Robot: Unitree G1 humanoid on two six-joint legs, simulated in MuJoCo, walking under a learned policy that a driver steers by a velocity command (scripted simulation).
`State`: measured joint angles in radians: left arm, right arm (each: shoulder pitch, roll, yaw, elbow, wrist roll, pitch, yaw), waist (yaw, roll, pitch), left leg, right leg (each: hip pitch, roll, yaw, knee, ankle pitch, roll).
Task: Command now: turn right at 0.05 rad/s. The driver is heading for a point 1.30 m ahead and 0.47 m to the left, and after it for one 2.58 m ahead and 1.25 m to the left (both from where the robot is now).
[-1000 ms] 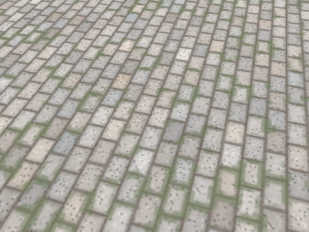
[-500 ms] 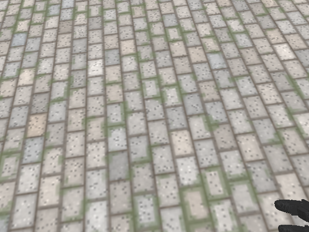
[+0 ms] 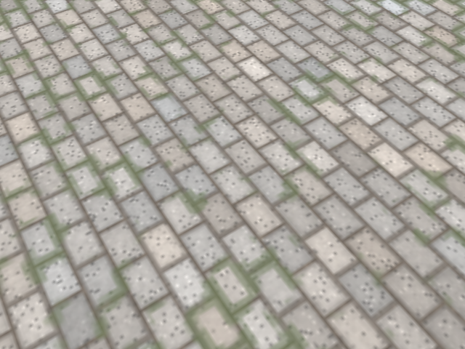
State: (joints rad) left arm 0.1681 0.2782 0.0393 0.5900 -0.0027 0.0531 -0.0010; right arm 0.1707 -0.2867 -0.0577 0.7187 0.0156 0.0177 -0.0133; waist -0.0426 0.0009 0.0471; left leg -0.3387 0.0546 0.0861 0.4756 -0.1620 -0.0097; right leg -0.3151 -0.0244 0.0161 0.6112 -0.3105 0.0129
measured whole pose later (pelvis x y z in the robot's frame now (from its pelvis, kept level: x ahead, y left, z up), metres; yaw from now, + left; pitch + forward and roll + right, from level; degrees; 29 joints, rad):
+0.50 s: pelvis +0.00 +0.02 -0.01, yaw +20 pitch +3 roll -1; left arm 0.12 0.31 0.09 0.69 0.00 0.01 0.01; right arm 0.15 -0.32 -0.09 0.59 0.01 0.07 0.02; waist 0.00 -0.03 0.06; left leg -0.37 0.01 0.07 0.64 -0.33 0.05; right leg -0.32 -0.16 -0.21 0.80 -0.46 0.06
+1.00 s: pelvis +0.09 +0.05 -0.01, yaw +39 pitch +3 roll -1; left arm 0.28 0.29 0.07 0.74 -0.02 -0.11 -0.03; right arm 0.22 -0.29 -0.04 0.60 0.01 -0.02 -0.01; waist 0.03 0.06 -0.07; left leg -0.32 -0.06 -0.16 0.76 -0.44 0.06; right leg -0.28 0.06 0.00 0.57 -0.34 -0.05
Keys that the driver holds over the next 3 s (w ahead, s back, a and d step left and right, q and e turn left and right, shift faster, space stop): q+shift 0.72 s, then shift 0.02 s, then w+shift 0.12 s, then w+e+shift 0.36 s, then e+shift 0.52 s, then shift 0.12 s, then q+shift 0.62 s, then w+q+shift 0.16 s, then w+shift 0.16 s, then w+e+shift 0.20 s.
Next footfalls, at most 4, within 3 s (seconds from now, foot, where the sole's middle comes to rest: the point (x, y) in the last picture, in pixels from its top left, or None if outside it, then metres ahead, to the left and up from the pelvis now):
0.02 right None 0.03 -0.12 -0.77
0.46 left None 0.01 0.13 -0.77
0.96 right None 0.16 -0.02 -0.77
1.36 left None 0.32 0.37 -0.77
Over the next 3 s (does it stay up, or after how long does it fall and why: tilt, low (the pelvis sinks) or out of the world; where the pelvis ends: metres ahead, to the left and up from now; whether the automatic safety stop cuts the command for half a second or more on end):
stays up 0.63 0.38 -0.01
